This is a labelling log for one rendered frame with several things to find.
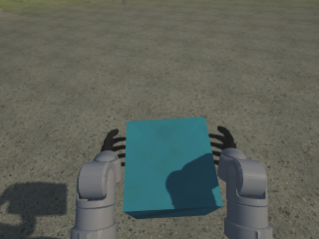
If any left robot hand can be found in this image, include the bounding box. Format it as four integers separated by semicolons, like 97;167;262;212
100;128;127;166

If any right robot hand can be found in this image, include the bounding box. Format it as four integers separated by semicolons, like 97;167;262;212
208;125;236;165

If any carton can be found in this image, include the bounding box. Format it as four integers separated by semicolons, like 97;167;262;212
123;117;223;219

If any robot right forearm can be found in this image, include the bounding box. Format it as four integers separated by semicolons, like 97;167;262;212
217;147;273;239

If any robot left forearm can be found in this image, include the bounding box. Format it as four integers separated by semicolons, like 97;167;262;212
70;150;123;239

